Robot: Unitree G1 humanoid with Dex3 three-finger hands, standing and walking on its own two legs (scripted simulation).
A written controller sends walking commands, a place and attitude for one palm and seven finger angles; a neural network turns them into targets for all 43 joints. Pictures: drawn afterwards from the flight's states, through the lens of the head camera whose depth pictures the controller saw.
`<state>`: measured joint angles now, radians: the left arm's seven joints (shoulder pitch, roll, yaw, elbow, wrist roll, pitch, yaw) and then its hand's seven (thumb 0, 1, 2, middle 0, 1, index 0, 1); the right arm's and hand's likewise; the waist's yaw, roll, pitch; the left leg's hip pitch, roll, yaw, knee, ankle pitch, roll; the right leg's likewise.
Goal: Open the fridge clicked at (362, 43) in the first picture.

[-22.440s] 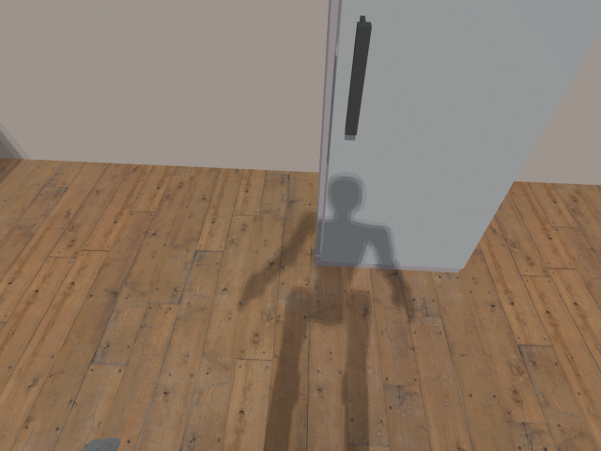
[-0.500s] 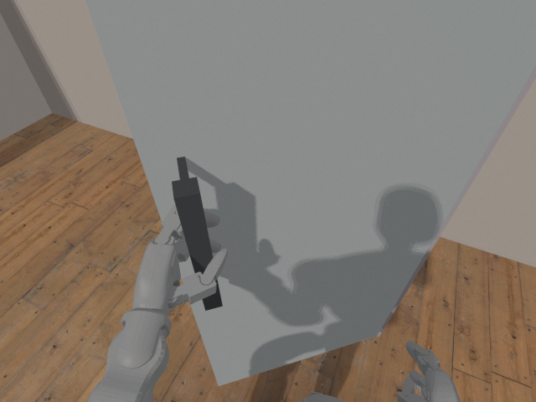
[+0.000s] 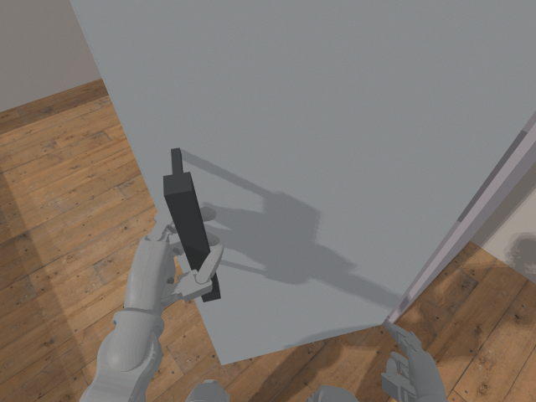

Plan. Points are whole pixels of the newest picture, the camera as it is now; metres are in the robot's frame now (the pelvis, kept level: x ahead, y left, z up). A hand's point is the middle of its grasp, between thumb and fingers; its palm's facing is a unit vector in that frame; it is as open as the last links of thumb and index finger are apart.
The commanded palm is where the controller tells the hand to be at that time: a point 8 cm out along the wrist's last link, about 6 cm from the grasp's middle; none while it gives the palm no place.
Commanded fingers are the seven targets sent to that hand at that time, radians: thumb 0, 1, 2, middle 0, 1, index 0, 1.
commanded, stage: walk backward, drawing the door open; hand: left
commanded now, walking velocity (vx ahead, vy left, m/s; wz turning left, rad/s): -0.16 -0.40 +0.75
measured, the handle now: (196, 235) +0.31 +0.11 +0.11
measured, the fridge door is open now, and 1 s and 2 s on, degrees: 63 82 77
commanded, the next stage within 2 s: stop walking and hold the door back in 0.14 s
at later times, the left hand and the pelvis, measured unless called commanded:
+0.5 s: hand (263, 375) +0.14 +0.02 +0.12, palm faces +0.36 -0.90 -0.24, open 7.2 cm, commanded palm +0.14 +0.09 +0.11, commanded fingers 0.00 0.90 0.90 -0.45 -1.40 -0.45 -1.40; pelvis -0.12 -0.20 +0.00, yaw +21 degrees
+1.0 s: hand (291, 388) +0.12 -0.01 +0.13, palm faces +0.55 -0.81 -0.21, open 6.7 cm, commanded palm +0.11 +0.06 +0.11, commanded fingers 0.00 0.90 0.90 -0.45 -1.40 -0.45 -1.40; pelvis -0.22 -0.34 +0.01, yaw +23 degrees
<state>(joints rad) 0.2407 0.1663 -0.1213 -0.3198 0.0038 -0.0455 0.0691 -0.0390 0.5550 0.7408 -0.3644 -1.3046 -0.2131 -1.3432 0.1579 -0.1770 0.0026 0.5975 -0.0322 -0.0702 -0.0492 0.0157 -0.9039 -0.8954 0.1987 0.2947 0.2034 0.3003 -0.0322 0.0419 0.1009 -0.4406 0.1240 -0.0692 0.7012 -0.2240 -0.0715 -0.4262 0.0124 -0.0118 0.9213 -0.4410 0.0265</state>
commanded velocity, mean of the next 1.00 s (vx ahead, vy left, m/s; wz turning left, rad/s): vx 0.22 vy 0.09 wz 0.17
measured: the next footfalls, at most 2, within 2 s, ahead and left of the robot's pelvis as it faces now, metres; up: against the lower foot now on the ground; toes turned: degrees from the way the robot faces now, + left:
right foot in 0.02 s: +0.09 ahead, -0.14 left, +0.00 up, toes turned +1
left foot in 0.28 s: -0.08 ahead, +0.02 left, +0.00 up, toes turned +23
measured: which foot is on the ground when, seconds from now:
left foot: down 0.00-0.02, up 0.04-0.26, down 0.28-0.44, up 0.46-0.72, down 0.74-0.88, up 0.90-1.00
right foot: up 0.00-0.00, down 0.02-0.28, up 0.30-0.42, down 0.44-0.70, up 0.72-0.88, down 0.90-1.00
